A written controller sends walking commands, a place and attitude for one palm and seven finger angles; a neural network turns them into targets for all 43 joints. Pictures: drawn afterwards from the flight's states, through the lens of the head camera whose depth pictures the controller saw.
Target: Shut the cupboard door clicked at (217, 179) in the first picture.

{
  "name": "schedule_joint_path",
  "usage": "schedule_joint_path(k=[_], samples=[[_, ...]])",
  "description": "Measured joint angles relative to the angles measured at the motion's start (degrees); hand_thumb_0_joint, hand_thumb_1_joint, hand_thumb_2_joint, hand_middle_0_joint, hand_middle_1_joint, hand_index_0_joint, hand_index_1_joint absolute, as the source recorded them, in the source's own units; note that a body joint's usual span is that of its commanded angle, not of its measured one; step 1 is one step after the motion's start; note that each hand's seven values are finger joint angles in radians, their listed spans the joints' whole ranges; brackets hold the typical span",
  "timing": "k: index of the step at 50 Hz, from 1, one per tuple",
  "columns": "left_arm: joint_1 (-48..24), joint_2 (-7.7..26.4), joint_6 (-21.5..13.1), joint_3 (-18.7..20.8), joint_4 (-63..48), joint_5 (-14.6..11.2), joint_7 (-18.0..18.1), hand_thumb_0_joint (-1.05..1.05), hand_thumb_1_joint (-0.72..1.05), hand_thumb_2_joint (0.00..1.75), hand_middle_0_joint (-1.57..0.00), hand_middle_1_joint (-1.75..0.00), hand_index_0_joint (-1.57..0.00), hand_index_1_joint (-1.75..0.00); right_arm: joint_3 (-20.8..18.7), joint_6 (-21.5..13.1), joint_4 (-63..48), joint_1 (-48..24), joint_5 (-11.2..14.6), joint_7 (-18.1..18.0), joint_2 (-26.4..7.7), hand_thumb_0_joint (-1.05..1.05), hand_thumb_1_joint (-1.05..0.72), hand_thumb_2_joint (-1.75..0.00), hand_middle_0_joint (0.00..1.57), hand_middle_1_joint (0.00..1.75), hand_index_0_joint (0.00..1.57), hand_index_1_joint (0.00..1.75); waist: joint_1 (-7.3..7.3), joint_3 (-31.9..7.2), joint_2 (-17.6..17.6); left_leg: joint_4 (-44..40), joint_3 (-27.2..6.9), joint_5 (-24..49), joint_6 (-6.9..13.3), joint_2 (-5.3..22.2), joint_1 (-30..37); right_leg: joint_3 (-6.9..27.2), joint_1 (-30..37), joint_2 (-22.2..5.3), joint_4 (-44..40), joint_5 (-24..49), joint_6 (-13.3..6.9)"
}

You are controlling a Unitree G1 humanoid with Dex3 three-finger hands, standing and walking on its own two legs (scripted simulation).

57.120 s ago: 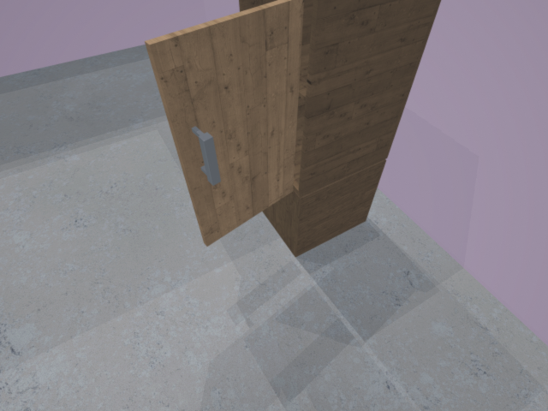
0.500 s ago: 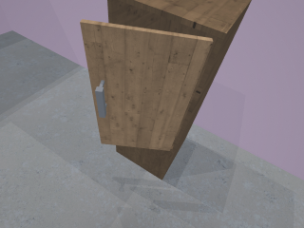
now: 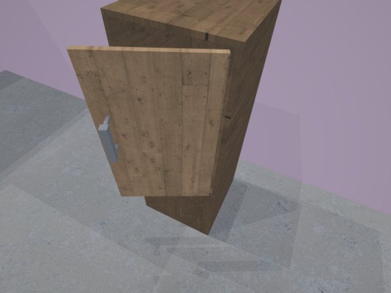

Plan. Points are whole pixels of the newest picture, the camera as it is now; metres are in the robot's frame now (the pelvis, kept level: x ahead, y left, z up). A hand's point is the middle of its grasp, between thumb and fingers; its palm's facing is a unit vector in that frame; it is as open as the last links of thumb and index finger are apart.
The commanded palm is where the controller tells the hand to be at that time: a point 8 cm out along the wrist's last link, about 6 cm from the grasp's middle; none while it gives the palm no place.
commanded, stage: come to a stop and stand still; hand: left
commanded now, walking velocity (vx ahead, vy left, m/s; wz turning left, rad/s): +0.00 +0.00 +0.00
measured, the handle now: (110, 139) +0.50 +0.25 +0.00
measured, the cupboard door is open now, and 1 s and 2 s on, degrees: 28 28 28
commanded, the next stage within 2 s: look again from close up in 0.54 s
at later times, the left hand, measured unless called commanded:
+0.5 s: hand out of the picture -0.05 +0.10 -0.18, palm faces +0.06 -0.99 -0.09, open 7.4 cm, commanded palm none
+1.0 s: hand out of the picture +0.06 +0.17 -0.18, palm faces +0.02 -0.97 -0.23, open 7.4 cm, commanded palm none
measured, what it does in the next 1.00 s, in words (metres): stands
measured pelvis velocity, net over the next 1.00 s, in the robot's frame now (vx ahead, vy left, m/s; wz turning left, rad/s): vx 0.03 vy -0.01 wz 0.01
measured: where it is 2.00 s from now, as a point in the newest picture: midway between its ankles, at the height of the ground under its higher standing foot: outside the picture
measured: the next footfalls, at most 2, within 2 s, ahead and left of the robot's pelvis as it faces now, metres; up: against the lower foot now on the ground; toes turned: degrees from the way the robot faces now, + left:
right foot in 1.38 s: +0.08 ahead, -0.10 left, +0.00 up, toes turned +2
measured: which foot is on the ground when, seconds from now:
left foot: down 0.00-1.00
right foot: down 0.00-1.00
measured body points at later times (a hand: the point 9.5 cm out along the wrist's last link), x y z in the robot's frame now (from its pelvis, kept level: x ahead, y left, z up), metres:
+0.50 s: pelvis +0.01 -0.03 +0.00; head +0.01 -0.02 +0.45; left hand -0.05 +0.15 -0.17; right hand -0.01 -0.24 -0.16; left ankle +0.04 +0.08 -0.74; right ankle -0.03 -0.12 -0.74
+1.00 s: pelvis +0.03 -0.01 -0.01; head +0.04 -0.02 +0.44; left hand +0.06 +0.22 -0.16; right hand +0.03 -0.23 -0.17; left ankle +0.04 +0.08 -0.74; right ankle -0.03 -0.12 -0.74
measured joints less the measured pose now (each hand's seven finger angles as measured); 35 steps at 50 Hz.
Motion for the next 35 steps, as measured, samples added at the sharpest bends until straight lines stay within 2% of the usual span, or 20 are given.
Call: schedule_joint_path(k=[8, 16, 32, 35], samples=[[4.47, -3.09, -0.57, -1.15, 2.11, -0.01, 0.13, 0.00, 0.91, 0.90, -0.19, -0.30, -0.20, -0.30, 0.43, -0.30, -0.12, -2.17, 0.28, 0.02, 1.02, 0.00, -0.91, -0.90, 0.20, 0.30, 0.20, 0.30, 1.30, 0.17, 0.23, -0.29, -0.35, 0.26, -1.01, 0.90, 0.43, -0.26, 0.34, 0.95, -0.10, 0.01, -1.08], [7.16, -5.27, -1.18, -1.65, 2.96, 0.10, 0.26, 0.00, 0.91, 0.90, -0.19, -0.30, -0.20, -0.30, 0.32, -0.17, 0.01, -3.30, 0.34, -0.34, 0.20, 0.01, -0.92, -0.90, 0.20, 0.30, 0.20, 0.30, 2.28, 0.48, -0.53, 0.19, -0.86, -0.01, -1.78, 1.57, 0.12, -0.68, 0.28, 1.66, 0.03, -0.26, -1.88], [5.58, -4.15, -1.87, -1.22, 1.93, 0.16, 0.49, 0.00, 0.91, 0.90, -0.19, -0.30, -0.20, -0.30, 0.56, -0.39, -0.07, -3.59, 0.19, -0.56, -0.02, 0.01, -0.93, -0.90, 0.20, 0.30, 0.20, 0.30, 2.21, 0.88, -0.31, 0.80, -1.23, -0.93, -2.55, 2.07, -0.02, -0.94, 0.39, 2.20, 0.17, -1.07, -2.63], [5.23, -4.16, -2.93, -1.74, 0.85, 0.65, 1.02, 0.00, 0.90, 0.90, -0.19, -0.30, -0.20, -0.30, 0.74, -0.15, -2.16, -3.27, 0.00, 0.25, -1.37, 0.01, -0.93, -0.90, 0.20, 0.30, 0.20, 0.30, 1.58, 0.95, 1.88, 6.05, -2.57, -3.44, -2.56, 3.17, -3.36, -1.61, -0.70, 3.37, 0.95, -1.36, -2.66]])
